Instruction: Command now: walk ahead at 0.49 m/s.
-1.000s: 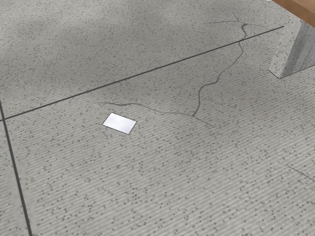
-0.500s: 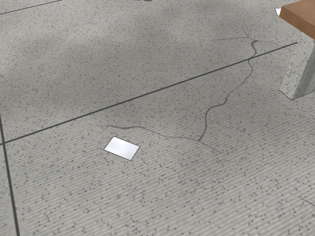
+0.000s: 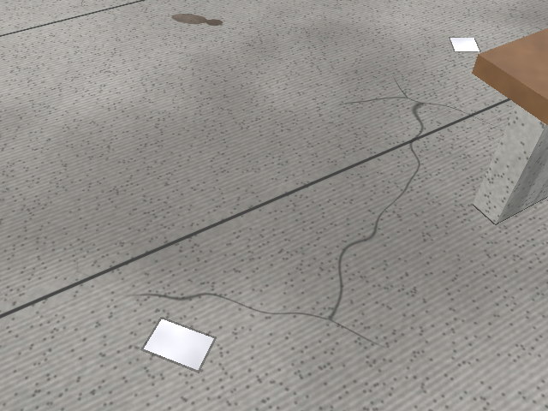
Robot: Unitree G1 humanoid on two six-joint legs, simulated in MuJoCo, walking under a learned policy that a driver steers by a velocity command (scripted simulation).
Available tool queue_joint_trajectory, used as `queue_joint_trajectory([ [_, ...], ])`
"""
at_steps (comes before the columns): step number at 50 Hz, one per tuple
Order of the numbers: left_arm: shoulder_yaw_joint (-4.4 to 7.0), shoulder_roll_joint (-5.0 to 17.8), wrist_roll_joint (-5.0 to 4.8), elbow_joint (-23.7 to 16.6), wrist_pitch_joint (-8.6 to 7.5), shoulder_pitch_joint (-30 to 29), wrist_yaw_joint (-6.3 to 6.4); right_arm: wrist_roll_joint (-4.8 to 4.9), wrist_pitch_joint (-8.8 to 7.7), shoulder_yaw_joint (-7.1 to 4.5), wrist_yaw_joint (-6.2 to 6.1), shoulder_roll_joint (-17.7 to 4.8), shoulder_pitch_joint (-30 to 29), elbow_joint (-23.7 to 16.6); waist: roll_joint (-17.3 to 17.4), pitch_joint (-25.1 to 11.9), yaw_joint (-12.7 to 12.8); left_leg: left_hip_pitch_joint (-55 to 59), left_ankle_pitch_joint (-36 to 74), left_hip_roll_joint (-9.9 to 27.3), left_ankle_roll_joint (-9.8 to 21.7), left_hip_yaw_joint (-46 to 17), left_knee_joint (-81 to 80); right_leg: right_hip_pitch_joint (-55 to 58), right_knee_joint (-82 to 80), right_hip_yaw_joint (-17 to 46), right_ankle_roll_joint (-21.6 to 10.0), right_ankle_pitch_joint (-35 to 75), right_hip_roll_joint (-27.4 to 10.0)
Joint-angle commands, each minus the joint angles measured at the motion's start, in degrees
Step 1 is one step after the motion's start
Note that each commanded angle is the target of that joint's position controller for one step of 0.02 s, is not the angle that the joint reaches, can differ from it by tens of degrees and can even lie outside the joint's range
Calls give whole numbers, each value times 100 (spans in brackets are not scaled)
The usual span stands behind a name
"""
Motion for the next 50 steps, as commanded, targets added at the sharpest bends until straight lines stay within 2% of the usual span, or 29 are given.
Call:
queue_joint_trajectory([
  [1, 74, 258, 71, -243, 20, 191, 38, 10, -101, -122, -113, -760, -237, -318, 425, 312, 268, -612, 419, 1600, 981, -1180, -1166, -104, -829, 9, 154, 929, -238],
  [5, 34, 162, 16, -483, -45, -740, -35, 102, -25, -149, -197, -921, 227, -218, 437, 310, -72, -119, 492, 1511, 724, -903, -1064, 102, -2481, -219, 202, 1760, 30],
  [10, 18, 255, -59, -767, -99, -1426, -210, 153, 96, -184, -210, -975, 641, -27, 523, 464, -271, 832, 343, 1884, 642, -1030, -640, 67, -3331, -243, 81, 1224, 189],
  [12, 61, 386, -59, -792, -150, -1266, -265, 156, 158, -218, -223, -1047, 580, -20, 608, 371, -106, 1075, 678, 2014, 548, -1106, -312, 428, -3566, -302, -82, 763, 292],
  [13, 123, 500, -52, -719, -173, -919, -271, 151, 190, -225, -226, -1083, 458, -46, 662, 186, 128, 1073, 1411, 1953, 464, -1030, 89, 974, -3687, -436, -183, 612, 443],
  [14, 261, 727, -38, -479, -192, -120, -245, 123, 219, -179, -219, -966, 409, -74, 578, -266, 512, 858, 2254, 1646, 335, -856, 1049, 2091, -3816, -529, -328, 576, 613],
  [15, 418, 1198, 22, -225, -210, 1088, -191, 34, 208, -62, -207, -712, 343, -228, 144, -1159, 976, -160, 1667, 1266, 122, -550, 2771, 3889, -3696, 325, -698, 663, -185],
  [16, 555, 1737, 79, -75, -154, 1704, -196, 70, 85, 149, -167, 28, 997, -273, -1355, -1952, 800, -2599, -1089, 243, -297, -189, 4964, 6063, -4174, 2826, -1515, -219, -1590],
  [17, 402, 1156, 98, -92, -166, 1735, -197, 203, -42, 42, -162, -444, 864, -184, -1094, -2085, 919, -3207, -2378, 303, -211, -1203, 5866, 5981, -4711, 3721, -1479, -575, -1717],
  [18, 298, 857, 83, -180, -189, 1212, -185, 344, -92, -100, -164, -906, 371, -349, -751, -1268, 802, -3547, -1956, 596, -97, -1285, 6073, 5241, -4762, 2797, -1171, -356, -1573],
  [19, 222, 662, 72, -294, -195, 647, -191, 334, -73, -119, -205, -907, 72, -428, -360, -858, 592, -3333, -1418, 908, -99, -1134, 5871, 4429, -4913, 1979, -1000, 117, -1349],
  [20, 174, 481, 69, -312, -204, 302, -218, 256, -15, -151, -245, -813, -72, -441, -160, -479, 439, -3142, -1039, 1077, -133, -1089, 5523, 3791, -5172, 1400, -887, 379, -1106],
  [22, 137, 290, 126, -223, -240, 110, -234, 235, 168, -189, -242, -576, 148, -380, -337, -215, 166, -2587, -629, 1251, -163, -1072, 5166, 3117, -5509, 596, -726, 775, -765],
  [24, 181, 399, 158, -88, -267, 234, -204, 245, 285, -198, -231, -397, 180, -402, -247, -50, 81, -2670, -367, 1242, -196, -1062, 5087, 2947, -5625, 70, -753, 1422, -701],
  [28, 236, 547, 193, 51, -229, 409, -74, 187, 336, -253, -213, -391, -405, -696, -93, 185, 136, -3310, 483, 1196, -300, -1180, 4260, 3159, -5748, -520, -755, 1835, -723],
  [32, 263, 689, 154, 106, -166, 553, 33, 138, 311, -217, -88, -289, -1134, -988, -41, 396, 344, -3256, 1211, 1153, -287, -746, 3044, 3369, -5851, -1036, -633, 1743, -703],
  [37, 325, 815, 61, 270, 8, 997, 75, 156, 304, -163, 99, -193, -1944, -1465, 25, 645, 595, -3588, 759, 1096, -109, -281, 2329, 4357, -5469, -1362, -587, 2254, -994],
  [38, 340, 856, 40, 265, 47, 974, 77, 168, 306, -170, 137, -206, -2000, -1549, -9, 640, 558, -3492, 523, 1038, -46, -159, 2245, 4466, -5308, -1440, -552, 2600, -1030],
  [40, 385, 1020, 7, 183, 104, 783, 101, 178, 323, -242, 184, -347, -1845, -1649, -208, 388, 329, -2768, -11, 713, 145, 220, 2164, 4498, -4715, -1638, -440, 4334, -1014],
  [41, 412, 1117, -11, 142, 138, 694, 122, 186, 340, -314, 187, -478, -1552, -1637, -356, 141, 120, -2243, -305, 489, 260, 389, 2209, 4489, -4185, -1695, -384, 5287, -1002],
  [42, 432, 1203, -20, 101, 178, 576, 135, 208, 349, -436, 177, -701, -945, -1530, -417, -212, -241, -1417, -431, 256, 418, 475, 2092, 4338, -3300, -1741, -313, 5828, -934],
  [43, 419, 1206, -51, 38, 186, 449, 133, 206, 354, -637, 106, -1061, -18, -1295, -262, -697, -742, 28, -31, 66, 647, 341, 1565, 3728, -1993, -1817, -114, 5306, -677],
  [44, 316, 881, 106, -134, 112, 548, 108, 184, 402, -805, -41, -1634, 641, -1135, 748, -1143, -800, 1722, 140, 1143, 1010, -1387, 1435, 2024, -61, -1759, 138, 2018, -263],
  [45, 101, 184, 95, -457, -131, 946, 0, 142, 324, -807, -37, -2006, 337, -1353, 1726, -1904, -132, 3287, -562, 2488, 2267, -4945, 456, -173, 1837, -663, 403, -2204, 1039],
  [46, 203, 716, -136, -607, -389, 201, -98, 79, 285, -667, -14, -1504, 562, -1324, 991, -1945, -562, 3256, -726, 2459, 2031, -4985, -77, -825, 2046, 312, 227, -1974, 784],
  [47, 215, 768, -261, -740, -466, -133, -123, 82, 227, -585, -22, -1167, 311, -1316, 794, -1173, -441, 2606, -405, 2250, 1722, -3995, -15, -1082, 1702, 236, 64, -1478, 506],
  [48, 218, 731, -150, -669, -461, -128, -75, 133, 189, -514, -5, -940, -180, -1419, 150, -679, -100, 1603, 170, 1949, 1447, -3223, -23, -730, 1108, 212, 56, -1032, 219],
  [49, 288, 808, 0, -615, -389, -79, -27, 138, 177, -446, -14, -736, -548, -1521, 116, -478, 109, 861, 651, 1705, 1268, -2687, -80, -275, 605, 175, 111, -811, 46],
  [50, 320, 816, 47, -619, -292, 51, -32, 104, 179, -404, -40, -661, -685, -1600, 193, -390, 271, 391, 866, 1555, 1220, -2457, -215, 87, 368, 189, 171, -665, -47],
])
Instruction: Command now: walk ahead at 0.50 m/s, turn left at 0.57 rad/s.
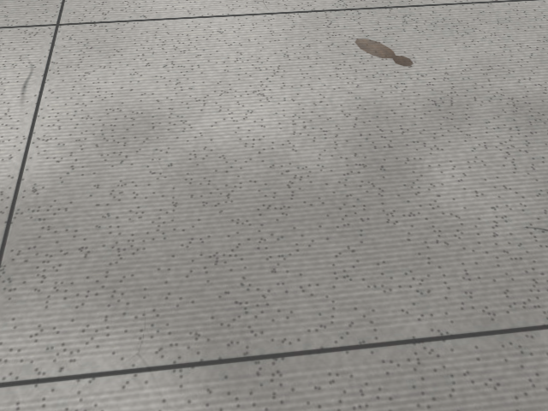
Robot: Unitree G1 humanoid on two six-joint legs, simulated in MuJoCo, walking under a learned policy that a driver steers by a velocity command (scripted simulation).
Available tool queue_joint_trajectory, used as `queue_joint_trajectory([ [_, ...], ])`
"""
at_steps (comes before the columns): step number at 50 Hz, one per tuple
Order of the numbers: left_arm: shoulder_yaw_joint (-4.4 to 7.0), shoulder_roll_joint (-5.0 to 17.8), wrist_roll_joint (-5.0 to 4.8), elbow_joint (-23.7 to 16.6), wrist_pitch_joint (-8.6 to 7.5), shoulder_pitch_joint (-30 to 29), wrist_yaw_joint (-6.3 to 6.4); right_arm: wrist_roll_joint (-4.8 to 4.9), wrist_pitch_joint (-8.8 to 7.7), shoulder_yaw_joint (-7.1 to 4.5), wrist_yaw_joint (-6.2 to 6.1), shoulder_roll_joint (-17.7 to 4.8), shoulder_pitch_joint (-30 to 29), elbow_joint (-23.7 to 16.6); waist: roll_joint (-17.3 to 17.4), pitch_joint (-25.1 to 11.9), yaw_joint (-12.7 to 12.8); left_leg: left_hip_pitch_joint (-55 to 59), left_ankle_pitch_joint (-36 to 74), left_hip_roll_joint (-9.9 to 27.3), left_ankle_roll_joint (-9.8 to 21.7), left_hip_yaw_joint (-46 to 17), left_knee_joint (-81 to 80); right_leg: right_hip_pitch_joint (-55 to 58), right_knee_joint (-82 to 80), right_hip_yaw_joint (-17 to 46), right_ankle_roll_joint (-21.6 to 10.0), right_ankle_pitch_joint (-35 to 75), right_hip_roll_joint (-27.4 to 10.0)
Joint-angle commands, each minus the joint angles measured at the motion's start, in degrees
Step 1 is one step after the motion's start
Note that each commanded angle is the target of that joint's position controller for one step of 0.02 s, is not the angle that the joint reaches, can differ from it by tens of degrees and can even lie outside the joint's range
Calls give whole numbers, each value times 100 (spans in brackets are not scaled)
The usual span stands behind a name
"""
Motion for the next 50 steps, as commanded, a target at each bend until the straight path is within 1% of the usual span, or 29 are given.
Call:
queue_joint_trajectory([
  [1, 203, 650, 130, -470, -4, 116, 20, -12, -121, -90, -70, -514, -13, -460, 60, -631, 182, 1205, 1372, 1513, 1131, -2133, -1606, -1147, -541, 295, 86, 453, -392],
  [5, 146, 433, 217, -787, 118, -555, 67, 7, -133, -172, -222, -855, 390, -413, 205, -390, 42, 727, 1918, 1243, 1037, -1640, -1696, -1249, -1904, 91, 382, 1411, -197],
  [9, 65, 279, 141, -1049, 75, -1364, -11, 51, -60, -164, -280, -835, 734, -372, 524, -314, -302, 691, 1171, 982, 686, -1553, -1521, -879, -3599, 51, 348, 2607, 189],
  [13, 84, 445, 85, -1238, -24, -1686, -140, 67, -15, -141, -307, -775, 1029, -268, 625, -327, -448, 1290, 835, 1283, 608, -2031, -1102, -764, -4241, 155, 201, 2620, 297],
  [15, 112, 543, 96, -1249, -91, -1595, -199, 37, 6, -135, -337, -763, 1070, -227, 726, -328, -384, 1644, 1022, 1481, 555, -2272, -843, -632, -4390, 150, 38, 2243, 295],
  [17, 189, 682, 119, -1111, -141, -979, -185, 16, 31, -123, -335, -755, 918, -259, 856, -506, -26, 1758, 2038, 1362, 413, -2251, -311, 180, -4699, -64, -225, 1965, 443],
  [18, 270, 874, 190, -969, -164, -302, -157, -19, 17, -58, -303, -598, 802, -331, 742, -1027, 296, 1512, 2433, 1058, 254, -2015, 566, 1292, -4622, 130, -484, 2141, 184],
  [19, 352, 1222, 244, -874, -150, 655, -129, -133, -10, 43, -290, -379, 936, -437, 17, -1877, 582, 521, 1215, 622, 26, -1575, 2217, 2968, -4380, 1215, -942, 2312, -787],
  [20, 454, 1470, 216, -540, -75, 1218, -195, 90, -73, 126, -274, -91, 1859, -370, -1990, -2385, 278, -1515, -2079, -130, -359, -1120, 3954, 4553, -5074, 3830, -1844, 954, -1863],
  [21, 319, 921, 42, -596, -56, 1154, -216, 157, -102, 60, -276, -622, 1627, -270, -1267, -1852, 432, -2272, -2199, 219, -348, -1427, 4611, 4324, -5415, 4246, -1679, -386, -1856],
  [22, 234, 633, 23, -660, -12, 789, -191, 136, -108, 5, -264, -853, 875, -405, -625, -1033, 530, -2505, -1649, 432, -342, -1286, 4707, 3551, -5515, 3390, -1430, -354, -1638],
  [23, 180, 588, 89, -730, 38, 444, -184, 46, -115, 22, -262, -789, 472, -507, -146, -616, 391, -2325, -1224, 675, -356, -1021, 4511, 2757, -5644, 2735, -1325, 289, -1411],
  [24, 145, 514, 124, -724, 60, 259, -189, -45, -136, 14, -248, -702, 285, -574, -43, -360, 250, -2186, -946, 875, -371, -902, 4136, 2223, -5787, 2325, -1302, 860, -1198],
  [25, 107, 459, 173, -718, 50, 193, -188, -50, -133, 11, -230, -609, 356, -581, -210, -371, 97, -1877, -789, 1040, -377, -841, 3868, 1907, -5900, 1993, -1241, 1268, -1022],
  [27, 97, 448, 129, -631, 27, 262, -199, -24, -101, 48, -220, -409, 486, -542, -438, -432, 16, -1649, -724, 1117, -442, -648, 3446, 1681, -6076, 1535, -1279, 1839, -843],
  [30, 170, 738, 80, -504, 38, 457, -148, -72, -94, 123, -232, -260, 8, -724, -365, -342, 104, -1834, -220, 1218, -582, -481, 2513, 1629, -6296, 1107, -1365, 2420, -865],
  [33, 186, 842, 31, -414, 112, 635, -109, -59, -131, 180, -191, -165, -511, -822, -360, -285, 278, -1618, 713, 1146, -614, -348, 1403, 1630, -6354, 643, -1190, 2472, -694],
  [37, 183, 923, -25, -219, 192, 1042, -107, 12, -167, 188, -101, -206, -1151, -986, -405, -133, 519, -1289, 1191, 941, -613, -199, 531, 1802, -6218, 482, -1086, 2301, -758],
  [39, 171, 924, -13, -133, 270, 1101, -88, -8, -202, 170, -47, -258, -1341, -1086, -452, -52, 503, -1216, 1023, 814, -510, -179, 215, 2080, -5890, 498, -976, 2982, -849],
  [41, 184, 999, -14, -102, 347, 1010, -47, -57, -251, 110, -5, -399, -1111, -1059, -544, -277, 283, -719, 918, 673, -342, -156, -121, 2325, -5324, 463, -765, 3794, -846],
  [42, 172, 990, -36, -123, 371, 915, -25, -124, -276, 44, -22, -511, -650, -910, -505, -550, 13, 68, 1249, 521, -229, -58, -410, 2218, -4797, 399, -620, 4356, -657],
  [43, 121, 873, -9, -161, 359, 916, -15, -201, -300, -53, -65, -777, -48, -747, -359, -972, -257, 1148, 2224, 727, -55, -181, -528, 1838, -4010, 264, -398, 4236, -339],
  [44, -28, 496, 173, -375, 306, 941, -17, -365, -291, -146, -140, -1272, 750, -672, 511, -1873, -456, 3040, 4537, 2043, 411, -1362, 27, 489, -2306, 38, -72, 2114, 132],
  [45, -177, 77, 115, -176, 280, 1957, -41, -327, -178, -124, -131, -1293, 872, -649, 1720, -2787, -217, 4280, 5306, 3316, 1306, -2791, 76, -863, -696, 200, 189, -1875, 633],
  [46, 7, 745, -29, -47, 324, 1775, -25, -208, -83, -81, -115, -984, 916, -655, 1082, -2717, -437, 3742, 4387, 3044, 1177, -2718, -168, -1053, -152, 668, 223, -1818, 449],
  [47, 74, 888, -104, -233, 385, 1200, 0, -140, -59, -16, -128, -821, 504, -685, 857, -1918, -352, 3103, 3861, 2766, 954, -2093, -358, -1448, -45, 501, 244, -1528, 278],
  [48, 78, 794, -55, -269, 479, 967, 50, -122, -53, 48, -138, -652, 94, -674, 573, -1477, -176, 2375, 3414, 2522, 793, -1683, -603, -1404, -251, 372, 307, -1152, 74],
  [49, 113, 751, 2, -261, 612, 936, 97, -140, -50, 93, -132, -504, -253, -675, 572, -1149, 15, 1627, 2943, 2350, 708, -1327, -879, -1109, -479, 331, 369, -855, -73],
  [50, 126, 656, 14, -260, 747, 1051, 131, -215, -60, 78, -132, -538, -487, -648, 751, -991, 194, 929, 2620, 2218, 680, -1025, -1179, -617, -529, 241, 432, -527, -103],
])
Over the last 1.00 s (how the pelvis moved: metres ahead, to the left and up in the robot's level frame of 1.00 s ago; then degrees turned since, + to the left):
0.53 0.02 -0.01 22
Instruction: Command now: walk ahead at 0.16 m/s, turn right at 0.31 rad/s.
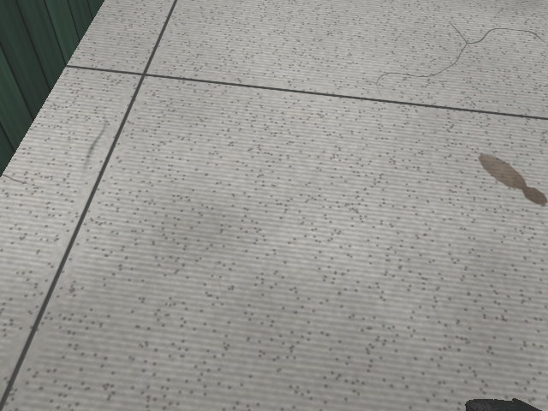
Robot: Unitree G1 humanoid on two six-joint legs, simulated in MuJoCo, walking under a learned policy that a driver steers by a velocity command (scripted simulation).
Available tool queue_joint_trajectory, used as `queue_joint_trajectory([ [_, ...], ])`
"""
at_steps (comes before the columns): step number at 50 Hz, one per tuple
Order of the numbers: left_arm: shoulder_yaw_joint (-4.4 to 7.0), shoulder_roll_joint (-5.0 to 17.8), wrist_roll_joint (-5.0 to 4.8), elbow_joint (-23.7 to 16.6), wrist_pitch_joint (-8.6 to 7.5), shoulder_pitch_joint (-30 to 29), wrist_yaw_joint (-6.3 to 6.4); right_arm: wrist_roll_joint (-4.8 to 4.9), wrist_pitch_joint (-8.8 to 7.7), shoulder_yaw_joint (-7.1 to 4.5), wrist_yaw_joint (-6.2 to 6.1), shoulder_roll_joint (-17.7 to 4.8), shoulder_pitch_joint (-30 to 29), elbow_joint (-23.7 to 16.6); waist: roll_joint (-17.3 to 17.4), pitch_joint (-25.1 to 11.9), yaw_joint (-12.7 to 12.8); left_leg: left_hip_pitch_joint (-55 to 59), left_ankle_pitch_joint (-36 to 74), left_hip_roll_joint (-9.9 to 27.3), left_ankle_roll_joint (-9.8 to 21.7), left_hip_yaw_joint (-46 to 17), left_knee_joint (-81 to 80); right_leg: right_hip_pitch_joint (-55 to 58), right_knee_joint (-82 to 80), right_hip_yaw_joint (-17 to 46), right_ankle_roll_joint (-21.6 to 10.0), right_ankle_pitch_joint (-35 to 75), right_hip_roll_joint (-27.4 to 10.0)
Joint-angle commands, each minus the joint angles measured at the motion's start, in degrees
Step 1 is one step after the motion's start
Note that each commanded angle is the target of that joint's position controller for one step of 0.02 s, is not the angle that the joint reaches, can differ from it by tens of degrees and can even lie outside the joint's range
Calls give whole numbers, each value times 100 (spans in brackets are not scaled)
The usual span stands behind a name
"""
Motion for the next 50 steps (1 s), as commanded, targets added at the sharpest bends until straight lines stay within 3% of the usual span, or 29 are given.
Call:
queue_joint_trajectory([
  [1, 201, 437, 28, -277, 261, 518, 130, -90, -24, -228, -40, -736, 72, -120, 964, -823, 36, 845, 2098, 1525, 1147, -1004, -1229, -341, 353, -8, 171, 612, -344],
  [4, 251, 369, 52, -479, 379, 337, 177, -96, -39, -260, -139, -809, -58, -9, 930, -682, 71, 663, 1647, 1609, 1229, -587, -1481, -454, 32, -37, 186, 1081, -400],
  [8, 246, 310, 73, -793, 407, -227, 93, -36, 87, -311, -301, -953, 12, 150, 796, -657, -105, 940, 749, 1686, 1195, -287, -1581, -481, -828, -124, 118, 1548, -532],
  [13, 268, 383, 58, -1120, 454, -667, -62, 63, 277, -405, -291, -1211, 143, 291, 784, -599, -283, 1382, 640, 1903, 1112, -136, -1331, -198, -1765, -466, -53, 1232, -414],
  [15, 288, 395, 50, -1208, 467, -665, -127, 143, 334, -442, -277, -1295, 148, 340, 840, -614, -241, 1606, 821, 1960, 958, -96, -1029, 30, -2326, -593, -201, 1180, -330],
  [17, 341, 438, 71, -1149, 453, -388, -156, 246, 387, -443, -282, -1230, 189, 427, 733, -675, -70, 1506, 620, 1733, 555, 179, -417, 747, -3415, -771, -457, 1938, -79],
  [18, 445, 736, 101, -1112, 440, -178, -97, 201, 404, -404, -262, -1031, 488, 553, 246, -678, -71, 1125, 136, 1375, 136, 487, 316, 1325, -3979, -346, -686, 2967, -181],
  [19, 615, 1459, 127, -1193, 428, 17, 26, -57, 378, -304, -209, -678, 470, 384, -1424, -758, -242, -399, -1819, 617, -434, 1034, 2098, 2329, -4011, 1454, -1259, 5403, -1544],
  [20, 591, 1576, 278, -1330, 335, 2, -4, -77, 357, -306, -247, -740, -82, 120, -1671, -828, 38, -1484, -3246, -62, -657, 232, 3341, 2248, -4229, 2562, -2311, 5628, -2223],
  [21, 530, 1324, 305, -1338, 209, -3, -62, 19, 367, -373, -253, -957, -330, 109, -908, -943, 156, -1607, -3049, 13, -583, -375, 3966, 2229, -4287, 2201, -2287, 5381, -1973],
  [22, 503, 1225, 236, -1348, 124, -265, -44, 120, 382, -387, -270, -933, -268, 137, -687, -864, -30, -1715, -2529, 87, -495, -541, 4013, 2191, -4235, 1763, -1972, 5097, -1670],
  [23, 460, 1047, 125, -1409, 110, -554, -16, 96, 399, -403, -318, -934, -131, 264, -403, -857, -161, -1711, -2151, 155, -478, -630, 3869, 2125, -4201, 1521, -1691, 4796, -1442],
  [24, 413, 933, 46, -1466, 132, -772, 22, 49, 412, -435, -353, -1015, -92, 274, -443, -828, -258, -1602, -1873, 169, -496, -671, 3759, 1975, -4221, 1422, -1581, 4730, -1356],
  [27, 388, 908, 89, -1549, 171, -764, 90, 84, 389, -414, -337, -886, 24, 289, -479, -994, -326, -1223, -1419, -15, -563, -662, 3414, 1874, -4236, 1328, -1580, 4779, -1155],
  [30, 428, 1005, 60, -1580, 214, -665, 148, 99, 378, -357, -323, -765, -154, 233, -530, -941, -206, -1050, -1273, -99, -650, -740, 2494, 1900, -4215, 1505, -1573, 4234, -1092],
  [33, 458, 1086, 77, -1654, 274, -723, 154, 113, 367, -343, -269, -779, -201, 217, -663, -840, -154, -589, -1269, -192, -672, -765, 1862, 1538, -4241, 1759, -1586, 3538, -1016],
  [37, 430, 1033, 29, -1673, 285, -710, 95, 197, 234, -377, -131, -897, -182, 151, -860, -652, -101, 33, -1436, -305, -474, -671, 964, 992, -4616, 2378, -1566, 510, -819],
  [40, 349, 864, 19, -1691, 278, -853, 109, 237, 53, -427, -63, -890, 452, 338, -729, -566, -497, 1311, -794, -231, -172, -523, -497, 428, -4297, 2376, -1250, -234, -447],
  [41, 273, 609, 28, -1729, 255, -858, 123, 169, 18, -497, -90, -1111, 934, 456, -315, -716, -648, 2338, -982, 431, 86, -1086, -733, -391, -3521, 2046, -939, -512, -121],
  [42, 154, 160, 23, -1787, 221, -752, 103, 50, 25, -547, -140, -1468, 1435, 535, 858, -873, -647, 3053, -2237, 1633, 568, -2579, -1171, -1426, -1686, 807, -522, -548, 650],
  [43, 242, 564, -30, -2141, 112, -1085, 83, -105, -42, -619, -59, -1779, 1372, 555, 1557, -204, -596, 2405, -3333, 2385, 1234, -4230, -1760, -2505, -871, 704, -489, -296, 486],
  [44, 340, 919, -24, -2053, 74, -1083, 64, -33, -94, -528, -91, -1408, 935, 388, 1229, 184, -474, 2199, -3539, 2208, 1199, -3823, -1822, -2667, -345, 824, -441, 241, 160],
  [45, 390, 980, -3, -1906, 76, -898, 30, 75, -98, -452, -148, -1135, 686, 330, 1179, 269, -371, 2204, -3176, 1860, 918, -3187, -1822, -2715, -163, 745, -362, 700, 97],
  [47, 368, 795, 34, -1807, 54, -816, -30, 111, -91, -382, -215, -985, 715, 318, 1006, 245, -409, 2233, -2121, 1543, 655, -2285, -1878, -2673, 84, 586, -224, 1371, -64],
  [50, 275, 460, -20, -1874, -10, -915, -105, 31, -156, -359, -226, -964, 1112, 410, 830, 135, -554, 2222, -917, 1351, 639, -1313, -1950, -2580, 212, 341, -111, 2075, -177],
])
Over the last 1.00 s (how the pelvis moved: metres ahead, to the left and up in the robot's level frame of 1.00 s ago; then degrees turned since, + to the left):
0.49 0.07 0.00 11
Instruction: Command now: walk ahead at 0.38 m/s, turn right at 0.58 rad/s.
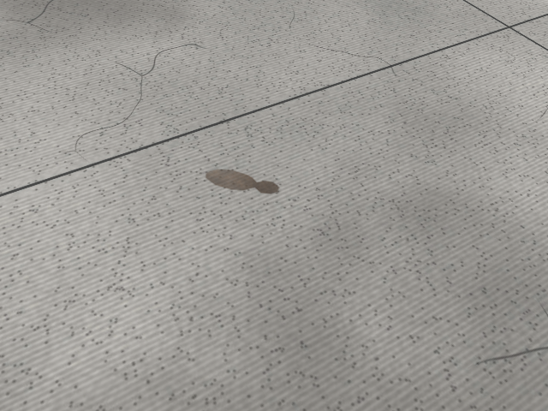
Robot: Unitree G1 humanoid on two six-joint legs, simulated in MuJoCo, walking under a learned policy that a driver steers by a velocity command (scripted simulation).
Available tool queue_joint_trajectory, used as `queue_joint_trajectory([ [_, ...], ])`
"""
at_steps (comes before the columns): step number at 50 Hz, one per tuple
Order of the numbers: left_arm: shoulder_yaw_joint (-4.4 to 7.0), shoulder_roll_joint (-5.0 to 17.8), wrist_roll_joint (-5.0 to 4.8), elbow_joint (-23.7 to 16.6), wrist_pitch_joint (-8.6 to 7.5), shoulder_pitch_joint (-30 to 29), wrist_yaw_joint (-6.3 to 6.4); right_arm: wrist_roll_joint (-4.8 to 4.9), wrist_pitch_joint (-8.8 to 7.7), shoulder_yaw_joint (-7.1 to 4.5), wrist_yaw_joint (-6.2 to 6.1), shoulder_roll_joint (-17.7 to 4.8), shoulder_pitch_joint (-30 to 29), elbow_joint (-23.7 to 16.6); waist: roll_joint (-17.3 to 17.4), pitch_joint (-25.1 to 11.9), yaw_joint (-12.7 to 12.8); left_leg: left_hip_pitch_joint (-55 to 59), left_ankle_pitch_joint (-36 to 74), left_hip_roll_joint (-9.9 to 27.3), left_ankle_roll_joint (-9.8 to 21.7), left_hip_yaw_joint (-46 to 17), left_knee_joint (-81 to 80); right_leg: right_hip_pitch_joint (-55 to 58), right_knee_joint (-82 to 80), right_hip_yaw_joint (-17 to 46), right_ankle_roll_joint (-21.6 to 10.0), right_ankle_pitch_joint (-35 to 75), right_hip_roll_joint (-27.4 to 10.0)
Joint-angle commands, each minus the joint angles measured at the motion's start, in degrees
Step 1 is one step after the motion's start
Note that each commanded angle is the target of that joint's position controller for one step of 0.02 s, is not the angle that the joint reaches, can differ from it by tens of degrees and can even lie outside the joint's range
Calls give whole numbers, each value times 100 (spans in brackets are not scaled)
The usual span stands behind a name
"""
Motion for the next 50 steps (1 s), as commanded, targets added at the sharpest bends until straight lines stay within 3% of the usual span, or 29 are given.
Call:
queue_joint_trajectory([
  [1, 60, 256, -36, -614, -154, -607, -60, -27, -135, -139, -32, -772, -84, -342, 948, 540, -125, 592, 234, 1400, 815, -976, -1265, -1430, 132, 42, 144, 649, -365],
  [6, -53, 18, -3, -861, -178, -1162, -205, 6, -35, -157, -30, -997, -32, -287, 939, 821, -283, 413, 1627, 1316, 745, 44, -1142, -826, -1454, -468, 195, 1242, -492],
  [9, -43, 22, 0, -965, -167, -1292, -343, 127, 65, -217, -45, -1256, 48, -227, 1017, 737, -257, 384, 2794, 1402, 628, 392, -734, 7, -2202, -908, 37, 1021, -346],
  [11, 84, 267, 19, -920, -131, -932, -384, 222, 104, -268, -65, -1395, -46, -259, 1127, 379, 26, 630, 4399, 1451, 483, 554, 20, 681, -2562, -1068, -218, 716, -58],
  [12, 196, 458, 43, -764, -115, -354, -373, 273, 117, -282, -80, -1415, -114, -288, 1088, 50, 358, 637, 4979, 1394, 380, 652, 772, 1380, -2891, -1141, -391, 799, 164],
  [13, 360, 742, 48, -535, -85, 452, -297, 290, 98, -238, -75, -1276, -116, -328, 876, -401, 792, 229, 4802, 1185, 184, 807, 1873, 2597, -3314, -1107, -622, 1397, 361],
  [14, 473, 1132, 24, -462, -11, 1027, -137, 84, 42, -124, -30, -937, 80, -470, 48, -908, 981, -1206, 2296, 871, -142, 802, 3618, 4233, -3260, -77, -976, 3042, -381],
  [15, 423, 1751, 163, -720, -57, 578, -67, -216, -52, 132, 72, -236, 775, -720, -1467, -1834, 170, -3062, -2647, -100, -468, 172, 5755, 5699, -3137, 2875, -2267, 5105, -2237],
  [16, 356, 1336, 177, -854, -83, 704, -129, -33, -93, 10, 110, -966, 428, -618, -710, -2831, 784, -2999, -2312, -39, -436, -899, 6322, 5542, -3731, 3370, -2560, 3983, -2358],
  [17, 265, 1068, 150, -770, -125, 374, -171, 160, -62, -47, 95, -1148, -192, -798, -436, -1933, 721, -3384, -1667, 143, -355, -777, 6225, 4874, -3924, 2584, -2262, 3230, -1999],
  [18, 213, 857, 33, -700, -127, 89, -158, 106, -13, -17, 17, -1044, -326, -811, 17, -1161, 509, -3431, -1192, 361, -325, -683, 5728, 3971, -4019, 1966, -1874, 2672, -1607],
  [19, 168, 733, 3, -728, -101, -168, -125, 30, 65, -22, -62, -1020, -361, -771, 117, -756, 341, -3204, -915, 487, -340, -678, 5336, 3193, -4137, 1627, -1667, 2487, -1360],
  [20, 151, 726, 64, -766, -78, -384, -105, 19, 159, -41, -81, -1054, -277, -762, 4, -554, 139, -2776, -747, 514, -342, -676, 5077, 2482, -4281, 1383, -1597, 2499, -1185],
  [22, 172, 786, 181, -761, -92, -590, -72, -46, 242, -14, -93, -900, -91, -701, -103, -535, -37, -2292, -550, 366, -411, -531, 4692, 1801, -4361, 1134, -1616, 2918, -1024],
  [25, 192, 836, 135, -643, -74, -516, 21, -84, 288, 40, -149, -755, -301, -784, -153, -659, 19, -2331, -343, 214, -542, -595, 3917, 1802, -4280, 1165, -1610, 2906, -948],
  [27, 197, 852, 84, -630, 7, -541, 89, -66, 331, 57, -144, -726, -548, -873, -225, -676, 88, -2340, -95, 155, -569, -687, 3454, 1820, -4279, 1326, -1502, 1985, -863],
  [29, 167, 795, 94, -626, 72, -602, 127, -26, 360, 70, -115, -703, -705, -914, -329, -606, 157, -2237, 123, 137, -562, -695, 3023, 1762, -4295, 1405, -1393, 1114, -810],
  [31, 135, 735, 125, -575, 106, -554, 117, -5, 350, 77, -86, -690, -851, -986, -438, -522, 254, -2009, 121, 118, -528, -663, 2640, 1705, -4233, 1508, -1352, 816, -808],
  [34, 65, 626, 140, -489, 138, -451, 65, 3, 275, 69, -23, -675, -928, -1094, -534, -505, 331, -1599, -120, 63, -393, -556, 1958, 1913, -3885, 1713, -1316, 1226, -876],
  [36, -37, 417, 95, -428, 154, -455, 60, -37, 205, 71, 37, -572, -721, -1083, -455, -462, 117, -773, 778, 88, -172, -481, 540, 1835, -3554, 1650, -1011, 1257, -646],
  [37, -102, 222, 148, -376, 134, -180, 67, -146, 182, 27, 32, -841, -686, -1149, -49, -494, 228, -274, 1495, 712, 55, -1045, 215, 1602, -3173, 1430, -653, 569, -340],
  [38, -118, 120, 185, -356, 83, 286, 52, -225, 214, -62, 1, -1304, -969, -1210, 1288, -389, 721, -81, 2600, 1574, 694, -1985, 124, 1098, -2535, 566, -285, -780, 403],
  [39, -70, 351, 216, -401, 43, 9, 68, -243, 228, 35, 0, -842, -939, -1139, 1710, -407, 525, -462, 2404, 1955, 1287, -2523, -92, 1206, -2295, 260, -34, -1265, 314],
  [40, -5, 543, 190, -405, 46, -214, 76, -188, 219, 96, 9, -671, -1044, -1184, 1534, -327, 425, -504, 2201, 1802, 1289, -2415, -81, 1364, -2132, 220, 73, -1173, 154],
  [43, -53, 220, 193, -264, 160, -264, 50, -8, 233, 90, -7, -727, -1241, -1181, 1320, -286, 472, -543, 1998, 1240, 772, -1650, 160, 1939, -2914, 28, 180, -309, 0],
  [45, -102, 80, 206, -211, 188, -311, 2, -24, 242, 121, 31, -625, -1004, -1128, 1162, -246, 402, -693, 1460, 840, 420, -1232, 290, 2462, -3425, 29, 117, 576, -2],
  [46, -93, 165, 217, -245, 200, -350, -1, -52, 223, 146, 63, -559, -914, -1136, 1013, -230, 334, -776, 1052, 705, 286, -1117, 381, 2570, -3450, 150, 49, 974, -125],
  [47, -40, 380, 189, -205, 212, -407, 7, -69, 196, 139, 107, -599, -720, -1168, 631, -150, 119, -880, 753, 493, 165, -920, 380, 2499, -3262, 218, -119, 1016, -143],
  [50, -67, 186, 205, -127, 165, -346, -8, -56, 195, 155, 123, -517, -948, -1216, 420, -83, 228, -671, 657, 357, 72, -629, 659, 2206, -3442, 307, -208, 779, -170],
])
Over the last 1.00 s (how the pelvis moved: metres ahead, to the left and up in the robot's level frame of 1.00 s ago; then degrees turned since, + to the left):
0.11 -0.04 0.01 -33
